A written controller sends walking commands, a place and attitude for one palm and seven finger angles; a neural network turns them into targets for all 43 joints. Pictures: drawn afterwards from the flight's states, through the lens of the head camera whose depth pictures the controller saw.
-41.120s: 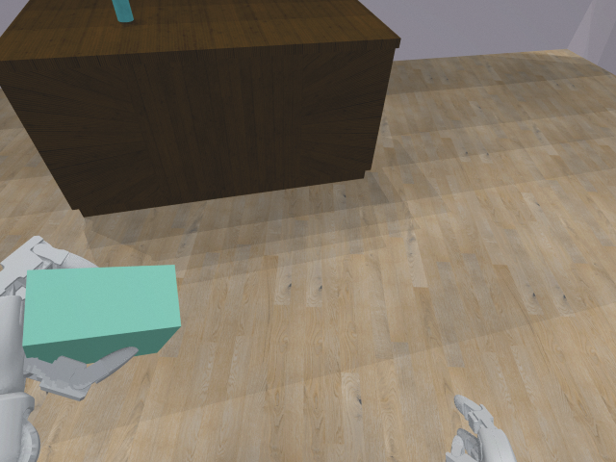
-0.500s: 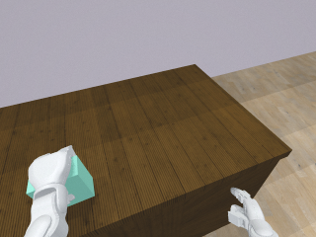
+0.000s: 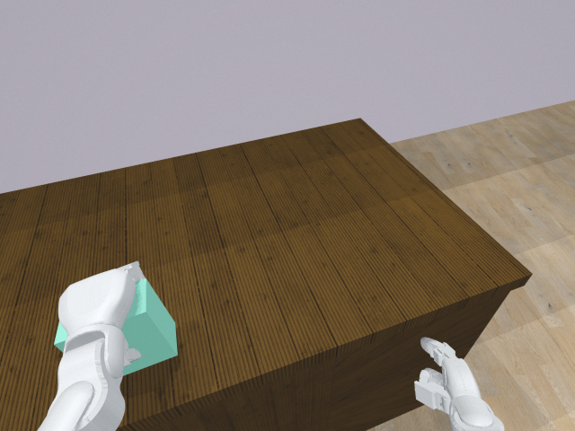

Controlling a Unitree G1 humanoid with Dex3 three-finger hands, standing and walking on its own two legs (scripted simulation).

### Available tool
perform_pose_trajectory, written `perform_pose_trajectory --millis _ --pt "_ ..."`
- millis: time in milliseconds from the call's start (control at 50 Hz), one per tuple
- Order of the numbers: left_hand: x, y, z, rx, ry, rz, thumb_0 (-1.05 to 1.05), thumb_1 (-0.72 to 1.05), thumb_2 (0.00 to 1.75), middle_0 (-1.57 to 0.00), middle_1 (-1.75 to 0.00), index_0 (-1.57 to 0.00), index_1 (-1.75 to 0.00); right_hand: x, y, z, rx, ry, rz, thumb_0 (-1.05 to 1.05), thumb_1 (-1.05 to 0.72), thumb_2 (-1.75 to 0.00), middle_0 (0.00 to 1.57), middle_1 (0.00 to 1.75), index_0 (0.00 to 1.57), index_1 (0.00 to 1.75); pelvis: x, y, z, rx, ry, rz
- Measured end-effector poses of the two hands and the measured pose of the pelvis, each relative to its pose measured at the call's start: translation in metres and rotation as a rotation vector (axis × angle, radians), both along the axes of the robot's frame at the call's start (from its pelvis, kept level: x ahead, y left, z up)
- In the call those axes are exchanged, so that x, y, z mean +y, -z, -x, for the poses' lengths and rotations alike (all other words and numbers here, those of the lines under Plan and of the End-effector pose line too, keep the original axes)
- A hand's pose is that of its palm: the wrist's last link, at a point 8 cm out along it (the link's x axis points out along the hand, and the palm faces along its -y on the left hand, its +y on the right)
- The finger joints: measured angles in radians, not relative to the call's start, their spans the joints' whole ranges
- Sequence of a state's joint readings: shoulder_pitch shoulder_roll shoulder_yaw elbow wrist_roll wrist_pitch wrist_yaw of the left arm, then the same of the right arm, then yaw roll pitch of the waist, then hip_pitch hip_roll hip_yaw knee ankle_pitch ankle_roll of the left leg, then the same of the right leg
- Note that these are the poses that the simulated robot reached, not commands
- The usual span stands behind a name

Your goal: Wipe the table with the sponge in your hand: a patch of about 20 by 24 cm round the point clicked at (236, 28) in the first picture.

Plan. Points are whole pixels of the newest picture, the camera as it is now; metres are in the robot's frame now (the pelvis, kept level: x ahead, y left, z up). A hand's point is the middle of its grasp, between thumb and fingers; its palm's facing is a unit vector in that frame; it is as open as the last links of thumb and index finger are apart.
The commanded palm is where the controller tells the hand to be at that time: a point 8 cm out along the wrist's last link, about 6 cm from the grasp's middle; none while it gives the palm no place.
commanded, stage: lift the sponge slowly off the table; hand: left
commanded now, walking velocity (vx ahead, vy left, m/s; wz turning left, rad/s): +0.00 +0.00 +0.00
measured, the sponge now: (128, 338) +0.22 +0.29 +0.00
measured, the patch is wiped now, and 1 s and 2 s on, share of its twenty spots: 1.00 1.00 1.00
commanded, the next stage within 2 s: bring the sponge back beside the body in 1.48 s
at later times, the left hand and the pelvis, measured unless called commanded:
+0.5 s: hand (113, 307) +0.23 +0.28 +0.08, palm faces +0.06 -0.14 -0.99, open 10.3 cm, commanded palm +0.19 +0.27 +0.15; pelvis +0.00 -0.01 +0.00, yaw +0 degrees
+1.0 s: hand (114, 285) +0.24 +0.27 +0.12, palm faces +0.12 -0.13 -0.98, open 10.3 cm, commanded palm +0.20 +0.27 +0.18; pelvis -0.01 -0.01 +0.00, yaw +0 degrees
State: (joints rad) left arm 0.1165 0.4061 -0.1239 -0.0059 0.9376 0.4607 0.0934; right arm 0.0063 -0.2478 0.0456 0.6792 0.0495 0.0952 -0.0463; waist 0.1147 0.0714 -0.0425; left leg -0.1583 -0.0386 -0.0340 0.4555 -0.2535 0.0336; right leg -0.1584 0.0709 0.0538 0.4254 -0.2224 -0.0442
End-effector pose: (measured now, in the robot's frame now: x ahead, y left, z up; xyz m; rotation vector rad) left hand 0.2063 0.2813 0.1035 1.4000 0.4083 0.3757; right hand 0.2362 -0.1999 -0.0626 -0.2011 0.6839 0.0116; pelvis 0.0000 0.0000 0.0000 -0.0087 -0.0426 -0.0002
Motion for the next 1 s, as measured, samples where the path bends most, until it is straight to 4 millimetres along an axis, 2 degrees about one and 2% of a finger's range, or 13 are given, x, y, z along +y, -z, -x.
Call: perform_pose_trajectory --millis 260,420,520,660,860,1000 --pt "-0.014 -0.013 -0.004 -0.034 0.037 0.007 -0.02 -0.5 1.03 -0.69 -1.33 -0.71 -1.33 0.002 -0.002 -0.006 -0.009 -0.014 -0.004 0.02 -0.91 -0.89 0.2 0.3 0.21 0.3 -0.003 -0.002 -0.001 -0.015 0.0 -0.003" --pt "-0.007 -0.029 -0.003 -0.066 -0.011 -0.002 -0.01 -0.5 1.03 -0.69 -1.33 -0.71 -1.33 -0.001 -0.005 -0.007 -0.008 -0.019 -0.013 0.02 -0.91 -0.89 0.2 0.3 0.21 0.3 -0.007 -0.002 -0.001 -0.025 0.006 -0.005" --pt "-0.002 -0.031 0.003 -0.041 -0.037 0.004 -0.01 -0.5 1.03 -0.69 -1.33 -0.72 -1.32 -0.004 -0.006 -0.008 -0.014 -0.022 -0.01 0.02 -0.91 -0.89 0.2 0.3 0.21 0.3 -0.008 -0.002 0.001 -0.03 0.002 -0.005" --pt "-0.006 -0.037 0.008 -0.039 0.006 0.003 -0.01 -0.51 1.03 -0.69 -1.33 -0.72 -1.32 -0.003 -0.007 -0.008 -0.026 -0.027 0.007 0.02 -0.91 -0.89 0.2 0.3 0.21 0.3 -0.008 -0.002 0.005 -0.037 -0.006 -0.004" --pt "-0.014 -0.058 -0.002 -0.109 0.037 -0.02 -0.01 -0.51 1.03 -0.7 -1.32 -0.72 -1.32 0.001 -0.008 -0.004 -0.038 -0.024 -0.014 0.02 -0.91 -0.89 0.2 0.3 0.19 0.29 -0.008 -0.003 0.01 -0.039 -0.003 -0.007" --pt "-0.011 -0.064 -0.006 -0.114 0.01 0.001 -0.01 -0.51 1.03 -0.7 -1.32 -0.72 -1.32 0.001 -0.011 -0.004 -0.044 -0.025 -0.023 0.02 -0.91 -0.89 0.2 0.3 0.2 0.3 -0.009 -0.003 0.011 -0.033 0.003 -0.01"
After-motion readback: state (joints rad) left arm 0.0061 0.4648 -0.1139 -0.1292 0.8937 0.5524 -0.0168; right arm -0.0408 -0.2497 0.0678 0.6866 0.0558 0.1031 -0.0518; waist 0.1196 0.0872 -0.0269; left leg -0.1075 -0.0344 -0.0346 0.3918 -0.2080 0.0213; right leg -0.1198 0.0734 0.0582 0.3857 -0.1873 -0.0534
